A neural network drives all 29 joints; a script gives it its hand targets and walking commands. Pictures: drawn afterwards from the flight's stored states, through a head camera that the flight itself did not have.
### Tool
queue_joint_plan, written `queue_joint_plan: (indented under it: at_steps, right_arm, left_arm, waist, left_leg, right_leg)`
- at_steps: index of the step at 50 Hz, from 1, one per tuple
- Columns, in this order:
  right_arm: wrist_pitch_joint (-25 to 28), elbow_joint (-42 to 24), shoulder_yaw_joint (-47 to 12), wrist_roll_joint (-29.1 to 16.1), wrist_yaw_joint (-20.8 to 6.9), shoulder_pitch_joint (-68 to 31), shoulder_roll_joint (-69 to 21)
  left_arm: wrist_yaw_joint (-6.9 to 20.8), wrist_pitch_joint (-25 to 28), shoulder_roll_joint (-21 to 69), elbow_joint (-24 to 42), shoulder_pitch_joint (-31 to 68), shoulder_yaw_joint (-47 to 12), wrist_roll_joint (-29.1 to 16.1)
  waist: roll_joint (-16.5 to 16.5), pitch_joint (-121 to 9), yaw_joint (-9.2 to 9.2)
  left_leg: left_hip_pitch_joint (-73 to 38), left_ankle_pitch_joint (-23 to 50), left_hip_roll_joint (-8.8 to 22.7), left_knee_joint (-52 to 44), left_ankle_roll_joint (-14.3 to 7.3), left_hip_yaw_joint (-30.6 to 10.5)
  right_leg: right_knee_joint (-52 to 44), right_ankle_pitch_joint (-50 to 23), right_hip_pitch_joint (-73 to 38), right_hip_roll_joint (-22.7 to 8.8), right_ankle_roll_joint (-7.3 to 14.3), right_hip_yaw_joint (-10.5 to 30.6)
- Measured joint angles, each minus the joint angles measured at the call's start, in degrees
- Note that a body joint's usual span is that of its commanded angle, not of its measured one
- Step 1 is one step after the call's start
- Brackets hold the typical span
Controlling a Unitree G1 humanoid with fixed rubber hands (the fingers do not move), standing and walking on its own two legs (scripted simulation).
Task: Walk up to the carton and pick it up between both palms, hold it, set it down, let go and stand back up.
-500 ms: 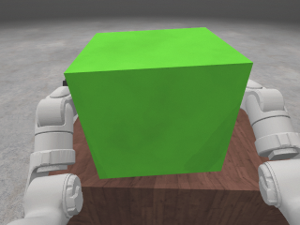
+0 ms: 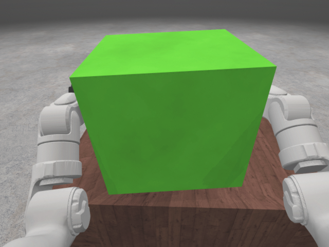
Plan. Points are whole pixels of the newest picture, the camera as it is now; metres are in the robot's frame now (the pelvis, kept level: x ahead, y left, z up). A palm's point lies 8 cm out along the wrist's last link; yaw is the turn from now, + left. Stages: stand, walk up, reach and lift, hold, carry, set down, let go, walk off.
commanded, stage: hold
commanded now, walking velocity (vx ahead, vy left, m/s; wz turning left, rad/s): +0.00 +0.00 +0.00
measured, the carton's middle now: (170, 106) +0.40 +0.00 +0.22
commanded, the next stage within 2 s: none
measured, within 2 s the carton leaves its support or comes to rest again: neither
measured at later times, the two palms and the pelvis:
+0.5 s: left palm (78, 102) +0.36 +0.20 +0.26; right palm (261, 95) +0.36 -0.20 +0.27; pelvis +0.00 +0.00 +0.00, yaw +0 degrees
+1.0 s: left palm (78, 100) +0.36 +0.20 +0.26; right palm (260, 93) +0.37 -0.21 +0.27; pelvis +0.00 +0.00 +0.00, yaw +0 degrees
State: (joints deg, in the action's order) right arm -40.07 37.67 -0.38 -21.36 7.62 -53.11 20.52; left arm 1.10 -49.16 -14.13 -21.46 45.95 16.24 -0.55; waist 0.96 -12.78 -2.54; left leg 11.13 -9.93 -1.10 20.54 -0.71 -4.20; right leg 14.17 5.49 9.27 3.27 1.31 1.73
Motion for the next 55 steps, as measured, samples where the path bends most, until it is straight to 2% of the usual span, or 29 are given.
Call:
queue_joint_plan:
  at_steps: [20,40,55]
  right_arm:
    - [-0.13,-2.82,0.11,-0.55,0.4,2.25,-0.11]
    - [0.02,1.03,0.5,-0.39,0.27,-0.61,-0.15]
    - [-0.1,-1.43,-0.07,-0.55,0.3,1.36,-0.02]
  left_arm:
    - [0.01,-0.57,0.59,3.53,-2.35,-0.25,0.41]
    - [0.04,0.11,0.11,-0.93,0.73,0.39,0.25]
    - [0.17,-0.22,0.6,1.99,-1.55,0.08,0.54]
  waist:
    - [-0.43,0.18,-0.61]
    - [-0.24,-0.36,-0.09]
    - [-0.2,0.13,-0.53]
  left_leg:
    - [-0.48,-0.15,-0.15,0.18,-0.14,-0.1]
    - [0.09,0.17,-0.09,0.05,-0.04,-0.05]
    - [-0.63,-0.19,0.01,0.09,0.06,-0.32]
  right_leg:
    - [-0.06,0.11,-0.65,-0.06,-0.16,0.19]
    - [0.16,-0.06,0.09,0.05,-0.07,0.43]
    - [-0.26,0.13,-0.93,0.2,0.02,0.36]
